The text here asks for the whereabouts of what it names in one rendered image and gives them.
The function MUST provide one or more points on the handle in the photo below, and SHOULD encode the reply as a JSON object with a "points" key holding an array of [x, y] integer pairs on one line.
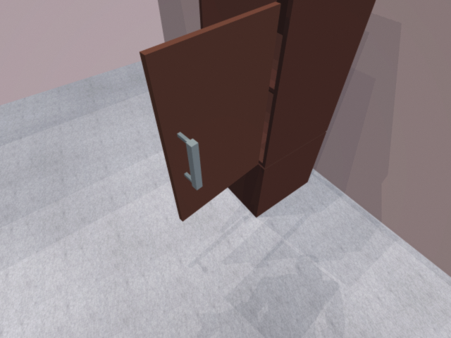
{"points": [[195, 176]]}

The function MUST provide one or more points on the cupboard door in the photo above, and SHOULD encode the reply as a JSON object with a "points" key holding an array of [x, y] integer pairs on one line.
{"points": [[212, 86]]}

